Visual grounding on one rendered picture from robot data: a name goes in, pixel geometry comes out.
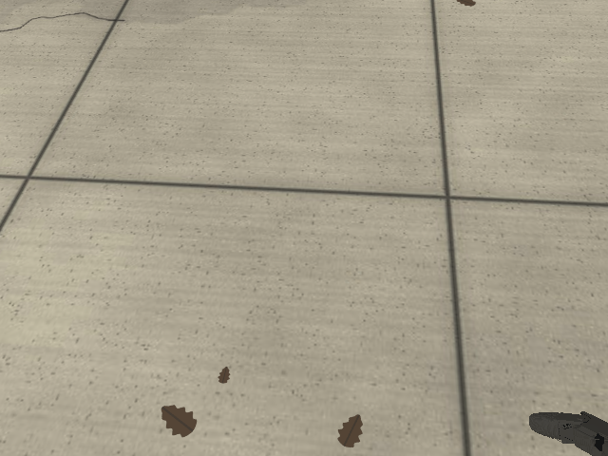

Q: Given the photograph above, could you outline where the right robot hand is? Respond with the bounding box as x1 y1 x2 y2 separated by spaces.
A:
529 411 608 456

